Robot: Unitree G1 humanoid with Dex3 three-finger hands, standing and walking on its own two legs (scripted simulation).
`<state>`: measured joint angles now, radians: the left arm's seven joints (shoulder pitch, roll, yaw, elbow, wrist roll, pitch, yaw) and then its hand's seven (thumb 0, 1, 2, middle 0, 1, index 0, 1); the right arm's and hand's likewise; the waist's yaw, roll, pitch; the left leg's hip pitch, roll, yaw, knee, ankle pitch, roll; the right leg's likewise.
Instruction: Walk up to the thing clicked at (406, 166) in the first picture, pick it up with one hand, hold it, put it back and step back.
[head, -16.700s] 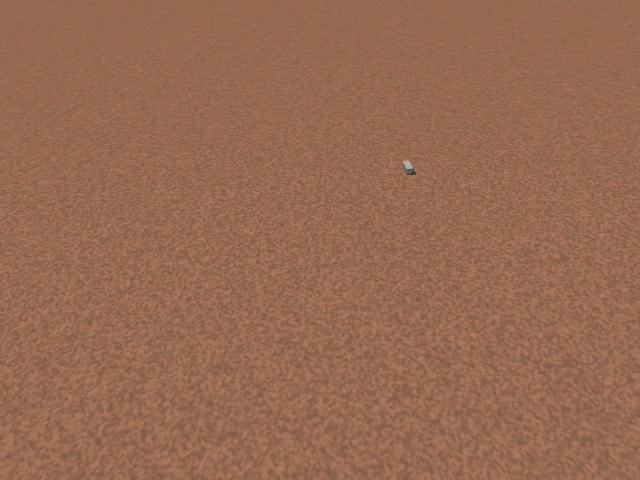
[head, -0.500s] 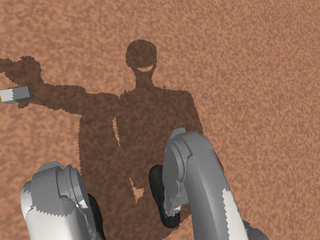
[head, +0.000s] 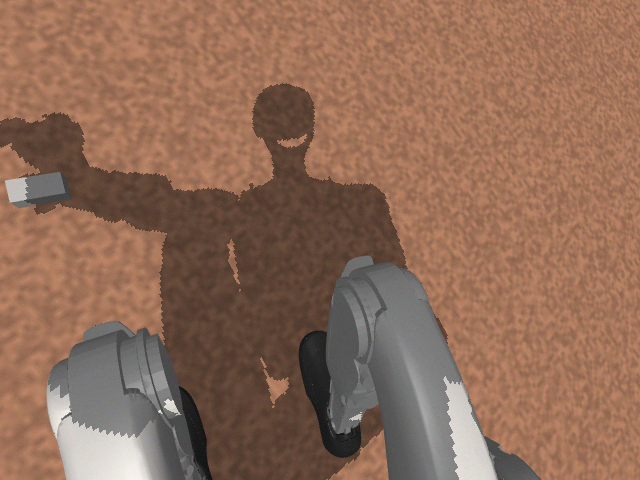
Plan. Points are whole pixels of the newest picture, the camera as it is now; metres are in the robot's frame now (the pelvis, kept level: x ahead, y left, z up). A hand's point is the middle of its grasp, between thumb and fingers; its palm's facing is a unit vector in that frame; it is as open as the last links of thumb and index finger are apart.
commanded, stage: rise first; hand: left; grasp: from above
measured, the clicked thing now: (39, 190) +0.52 +0.29 -0.30
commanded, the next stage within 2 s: approach in 0.30 s
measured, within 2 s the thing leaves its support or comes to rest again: neither
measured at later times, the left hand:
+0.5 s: hand out of the picture +0.47 +0.33 -0.18, palm faces -0.45 -0.06 -0.89, open 11.6 cm
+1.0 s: hand (17, 154) +0.52 +0.27 -0.18, palm faces -0.44 -0.06 -0.89, open 11.8 cm
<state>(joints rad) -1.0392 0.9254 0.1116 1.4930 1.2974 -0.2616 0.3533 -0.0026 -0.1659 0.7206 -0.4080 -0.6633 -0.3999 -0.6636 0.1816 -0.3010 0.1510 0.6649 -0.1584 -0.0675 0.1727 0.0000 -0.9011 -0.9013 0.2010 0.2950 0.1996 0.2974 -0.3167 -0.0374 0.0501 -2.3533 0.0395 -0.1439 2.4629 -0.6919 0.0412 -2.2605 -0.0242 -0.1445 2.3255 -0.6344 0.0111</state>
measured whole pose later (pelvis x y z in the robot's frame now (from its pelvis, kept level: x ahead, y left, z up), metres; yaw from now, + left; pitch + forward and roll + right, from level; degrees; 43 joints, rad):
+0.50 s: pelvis +0.00 +0.00 +0.00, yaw +0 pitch +32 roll -11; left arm -1.03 0.92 0.11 1.47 1.30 -0.27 0.35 0.00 -0.11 0.68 -0.46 -0.60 -0.45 -0.61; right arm 0.19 -0.30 0.15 0.67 -0.16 -0.07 0.17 0.00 -0.90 -0.90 0.20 0.30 0.20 0.30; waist -0.31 -0.04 0.04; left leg -2.36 0.04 -0.14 2.46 -0.68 0.04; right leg -2.27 -0.02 -0.14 2.33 -0.63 0.01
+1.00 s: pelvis +0.00 +0.00 +0.00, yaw -1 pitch +33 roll -10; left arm -1.14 0.90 0.13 1.55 1.29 -0.12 0.36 0.00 -0.14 0.69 -0.45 -0.64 -0.44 -0.64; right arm 0.24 -0.32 0.20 0.61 -0.15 -0.07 0.17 0.00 -0.90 -0.90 0.20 0.30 0.20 0.30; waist -0.41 0.00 0.08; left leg -2.36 0.05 -0.15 2.46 -0.69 0.04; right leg -2.29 -0.01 -0.14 2.32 -0.62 0.01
